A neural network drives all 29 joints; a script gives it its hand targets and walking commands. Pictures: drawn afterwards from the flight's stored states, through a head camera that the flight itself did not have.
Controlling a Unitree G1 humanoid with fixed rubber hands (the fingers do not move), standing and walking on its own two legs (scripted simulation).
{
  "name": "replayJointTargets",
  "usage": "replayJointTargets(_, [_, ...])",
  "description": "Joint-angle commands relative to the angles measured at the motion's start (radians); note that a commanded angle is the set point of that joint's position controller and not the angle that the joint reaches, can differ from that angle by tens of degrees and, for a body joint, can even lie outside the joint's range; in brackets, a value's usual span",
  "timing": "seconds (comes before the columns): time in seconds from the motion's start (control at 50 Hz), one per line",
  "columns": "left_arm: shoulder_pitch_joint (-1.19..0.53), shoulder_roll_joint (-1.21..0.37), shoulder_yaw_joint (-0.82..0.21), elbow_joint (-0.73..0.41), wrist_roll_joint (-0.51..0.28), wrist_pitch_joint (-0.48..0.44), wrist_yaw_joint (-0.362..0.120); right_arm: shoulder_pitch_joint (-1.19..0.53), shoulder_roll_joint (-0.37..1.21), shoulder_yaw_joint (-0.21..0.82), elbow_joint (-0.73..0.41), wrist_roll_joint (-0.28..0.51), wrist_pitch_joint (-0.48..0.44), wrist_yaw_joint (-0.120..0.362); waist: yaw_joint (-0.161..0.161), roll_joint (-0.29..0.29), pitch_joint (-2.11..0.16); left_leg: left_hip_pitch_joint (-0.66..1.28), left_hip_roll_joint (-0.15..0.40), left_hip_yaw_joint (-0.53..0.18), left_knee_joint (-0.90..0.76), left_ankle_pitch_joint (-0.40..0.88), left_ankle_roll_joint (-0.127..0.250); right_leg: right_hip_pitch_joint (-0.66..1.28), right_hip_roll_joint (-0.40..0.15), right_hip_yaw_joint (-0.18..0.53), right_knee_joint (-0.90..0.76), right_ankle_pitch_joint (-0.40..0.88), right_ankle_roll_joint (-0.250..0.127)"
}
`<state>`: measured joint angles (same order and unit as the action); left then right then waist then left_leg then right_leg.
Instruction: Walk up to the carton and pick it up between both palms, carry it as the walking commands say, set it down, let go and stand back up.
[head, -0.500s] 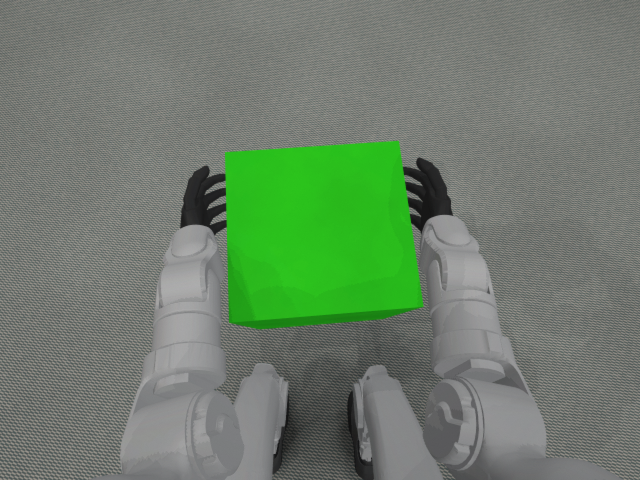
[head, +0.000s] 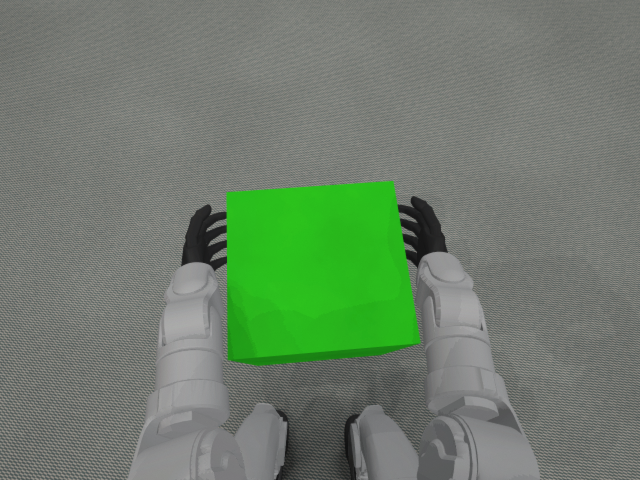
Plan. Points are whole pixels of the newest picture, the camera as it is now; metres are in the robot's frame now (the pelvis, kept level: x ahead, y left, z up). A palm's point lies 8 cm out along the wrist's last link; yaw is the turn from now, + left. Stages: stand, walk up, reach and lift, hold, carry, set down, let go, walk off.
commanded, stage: reach and lift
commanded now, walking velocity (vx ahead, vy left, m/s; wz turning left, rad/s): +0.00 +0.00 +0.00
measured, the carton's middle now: (316, 286) +0.36 +0.01 -0.11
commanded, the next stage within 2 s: none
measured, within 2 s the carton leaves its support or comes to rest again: neither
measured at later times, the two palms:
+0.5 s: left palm (179, 259) +0.35 +0.16 +0.04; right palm (448, 251) +0.36 -0.14 +0.04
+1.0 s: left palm (154, 251) +0.33 +0.16 +0.11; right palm (477, 241) +0.34 -0.14 +0.10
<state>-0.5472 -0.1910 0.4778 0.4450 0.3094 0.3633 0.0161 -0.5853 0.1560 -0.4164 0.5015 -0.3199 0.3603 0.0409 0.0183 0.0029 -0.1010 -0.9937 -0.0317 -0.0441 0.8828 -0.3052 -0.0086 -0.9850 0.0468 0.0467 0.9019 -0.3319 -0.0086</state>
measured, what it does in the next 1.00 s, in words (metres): rises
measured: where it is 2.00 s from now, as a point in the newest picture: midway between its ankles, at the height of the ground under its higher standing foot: (316, 472)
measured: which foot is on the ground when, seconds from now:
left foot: down 0.00-1.00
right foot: down 0.00-1.00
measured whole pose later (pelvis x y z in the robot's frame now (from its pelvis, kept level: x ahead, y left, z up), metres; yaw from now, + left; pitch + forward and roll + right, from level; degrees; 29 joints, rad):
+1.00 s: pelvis +0.03 +0.00 +0.06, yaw +0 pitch -3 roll +0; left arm -0.32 -0.17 0.30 0.32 0.30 0.64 0.02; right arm -0.34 0.17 -0.27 0.34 -0.31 0.64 0.02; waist 0.02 0.01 -0.01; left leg -0.16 -0.02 -0.06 0.40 -0.19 -0.01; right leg -0.15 0.03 0.05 0.43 -0.22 -0.02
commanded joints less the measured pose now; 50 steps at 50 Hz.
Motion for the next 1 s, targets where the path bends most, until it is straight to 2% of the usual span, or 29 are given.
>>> replayJointTargets(0.0, [-0.521,-0.962,-0.629,0.098,-0.152,-0.002,-0.281,-0.495,0.982,0.582,0.086,0.145,-0.012,0.249,0.004,-0.017,-0.629,0.403,-0.087,0.001,-0.105,0.256,0.013,0.386,0.074,0.022,-0.133,0.268,0.001])
replayJointTargets(0.26, [-0.434,-0.965,-0.666,0.062,-0.158,0.023,-0.285,-0.403,0.984,0.601,0.052,0.14,0.011,0.252,0.005,-0.008,-0.525,0.584,-0.072,-0.006,-0.247,0.277,0.014,0.518,0.06,0.026,-0.27,0.272,-0.002])
replayJointTargets(0.48, [-0.334,-0.962,-0.689,0.031,-0.17,0.068,-0.266,-0.321,0.948,0.625,-0.007,0.159,0.054,0.24,0.008,0.0,-0.439,0.753,-0.065,-0.028,-0.367,0.34,0.01,0.653,0.05,0.03,-0.388,0.326,-0.006])
replayJointTargets(0.7, [-0.254,-0.953,-0.688,-0.018,-0.19,0.145,-0.249,-0.253,0.923,0.636,-0.063,0.183,0.133,0.228,0.001,-0.003,-0.323,0.872,-0.063,-0.041,-0.459,0.353,0.006,0.787,0.044,0.039,-0.483,0.343,-0.005])
replayJointTargets(0.98, [-0.262,-0.923,-0.73,-0.131,-0.25,0.286,-0.246,-0.252,0.936,0.681,-0.161,0.244,0.271,0.217,0.006,-0.004,-0.159,0.983,-0.055,-0.035,-0.517,0.295,0.009,0.891,0.028,0.042,-0.55,0.281,0.001])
